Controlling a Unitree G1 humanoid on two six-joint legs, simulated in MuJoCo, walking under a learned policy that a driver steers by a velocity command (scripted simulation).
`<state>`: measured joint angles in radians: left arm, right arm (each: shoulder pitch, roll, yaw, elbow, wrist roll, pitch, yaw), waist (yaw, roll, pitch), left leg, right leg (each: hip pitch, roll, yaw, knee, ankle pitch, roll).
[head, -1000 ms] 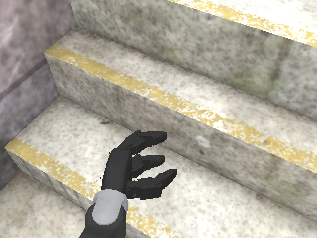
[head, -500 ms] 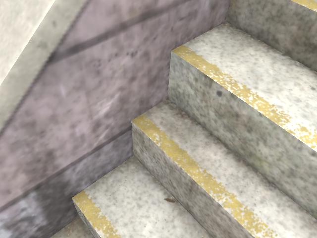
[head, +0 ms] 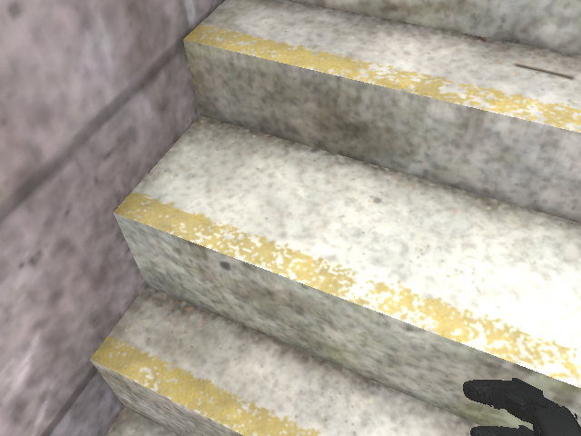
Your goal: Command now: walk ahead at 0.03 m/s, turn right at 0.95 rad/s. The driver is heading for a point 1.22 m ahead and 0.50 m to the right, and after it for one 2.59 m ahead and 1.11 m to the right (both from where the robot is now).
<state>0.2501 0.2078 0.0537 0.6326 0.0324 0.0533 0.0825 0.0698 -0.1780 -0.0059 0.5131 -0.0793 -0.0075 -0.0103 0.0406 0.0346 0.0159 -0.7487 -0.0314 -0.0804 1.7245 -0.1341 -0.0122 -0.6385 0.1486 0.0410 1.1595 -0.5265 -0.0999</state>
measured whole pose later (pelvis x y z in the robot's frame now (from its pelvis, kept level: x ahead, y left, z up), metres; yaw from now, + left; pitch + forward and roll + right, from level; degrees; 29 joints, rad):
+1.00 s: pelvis +0.13 -0.07 +0.08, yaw -39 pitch +4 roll +1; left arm 0.10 0.20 0.03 0.60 0.06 -0.08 -0.02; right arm 0.34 -0.22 -0.06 0.80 0.00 -0.09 -0.01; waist -0.01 -0.03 -0.06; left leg -0.36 0.09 0.04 0.98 -0.30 0.09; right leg -0.34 -0.04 -0.06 0.58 -0.29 -0.02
